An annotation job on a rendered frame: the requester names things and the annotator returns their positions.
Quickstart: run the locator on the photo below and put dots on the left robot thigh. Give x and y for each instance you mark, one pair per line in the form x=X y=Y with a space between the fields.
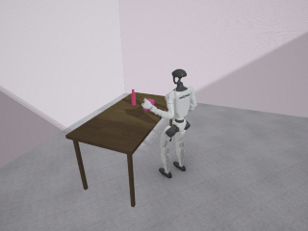
x=165 y=137

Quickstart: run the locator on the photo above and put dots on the left robot hand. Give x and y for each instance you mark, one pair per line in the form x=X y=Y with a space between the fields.
x=146 y=104

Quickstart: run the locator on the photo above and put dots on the sponge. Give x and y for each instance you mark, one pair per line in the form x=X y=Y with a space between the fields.
x=152 y=102

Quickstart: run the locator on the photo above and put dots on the table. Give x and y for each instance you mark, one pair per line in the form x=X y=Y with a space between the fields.
x=121 y=128

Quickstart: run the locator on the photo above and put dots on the robot left foot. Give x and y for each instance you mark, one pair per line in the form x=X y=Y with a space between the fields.
x=168 y=174

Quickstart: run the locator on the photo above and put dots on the left robot upper arm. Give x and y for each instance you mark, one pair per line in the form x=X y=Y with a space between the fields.
x=170 y=103

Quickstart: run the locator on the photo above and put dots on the robot left forearm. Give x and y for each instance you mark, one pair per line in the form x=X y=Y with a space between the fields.
x=159 y=112

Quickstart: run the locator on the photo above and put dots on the right robot upper arm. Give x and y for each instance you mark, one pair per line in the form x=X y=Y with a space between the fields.
x=192 y=98

